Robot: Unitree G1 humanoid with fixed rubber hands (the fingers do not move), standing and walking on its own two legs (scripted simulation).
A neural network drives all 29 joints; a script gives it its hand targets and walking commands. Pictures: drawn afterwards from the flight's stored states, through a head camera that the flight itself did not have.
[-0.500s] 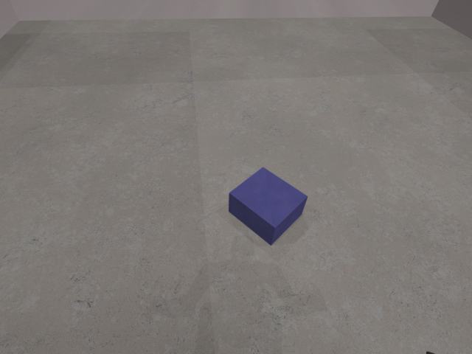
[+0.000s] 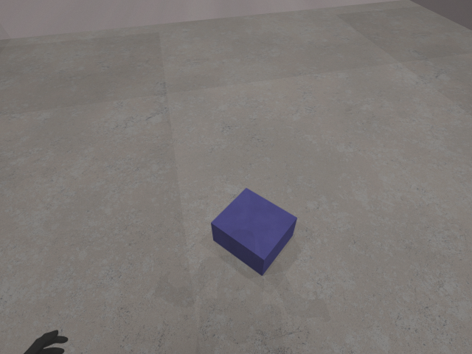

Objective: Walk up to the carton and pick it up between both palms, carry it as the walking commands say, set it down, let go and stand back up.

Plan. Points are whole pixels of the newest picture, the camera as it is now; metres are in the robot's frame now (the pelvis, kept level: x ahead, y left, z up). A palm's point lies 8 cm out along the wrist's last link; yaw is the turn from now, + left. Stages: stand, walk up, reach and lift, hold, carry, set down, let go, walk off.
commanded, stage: walk up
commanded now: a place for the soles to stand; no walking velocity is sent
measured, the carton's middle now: (253, 229) +0.79 -0.05 -0.69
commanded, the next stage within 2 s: none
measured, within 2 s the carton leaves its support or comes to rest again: neither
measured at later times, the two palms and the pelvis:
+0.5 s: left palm (83, 273) +0.30 +0.32 -0.07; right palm (457, 337) +0.20 -0.37 -0.08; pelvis +0.17 -0.01 -0.01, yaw -1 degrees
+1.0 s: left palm (99, 255) +0.36 +0.32 -0.11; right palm (407, 249) +0.37 -0.35 -0.08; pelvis +0.28 -0.01 -0.02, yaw -1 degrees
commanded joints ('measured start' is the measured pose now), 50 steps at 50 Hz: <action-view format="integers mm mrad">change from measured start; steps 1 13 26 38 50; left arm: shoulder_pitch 63 79 145 47 6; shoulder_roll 223 196 278 80 221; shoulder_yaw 57 18 84 -32 12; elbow -43 -14 -17 -70 70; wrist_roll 4 0 -5 -7 13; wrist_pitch -5 9 -11 32 24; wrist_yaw -1 13 19 30 57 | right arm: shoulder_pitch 34 44 -16 117 -125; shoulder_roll -157 -242 -208 -264 -103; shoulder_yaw -49 -93 -51 -95 -10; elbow -40 -77 -96 -31 -9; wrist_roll -5 4 6 -20 21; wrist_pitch -13 -33 -10 -18 43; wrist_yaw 12 -21 -27 -43 -42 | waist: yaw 29 -29 75 -61 -3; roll -228 74 -120 153 -155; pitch -2 21 -5 -66 -55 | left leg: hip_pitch -57 303 -359 424 37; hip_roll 19 252 21 250 -27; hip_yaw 16 -330 -87 -453 16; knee -147 -673 173 -610 -199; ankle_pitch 30 -5 -51 54 -10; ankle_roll -11 231 20 145 10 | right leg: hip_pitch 51 -378 247 -360 -44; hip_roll -228 -90 -375 9 -274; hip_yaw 232 141 632 15 451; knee -275 411 -307 376 -197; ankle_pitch -8 -159 -349 -131 -67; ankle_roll -227 13 -277 -3 -143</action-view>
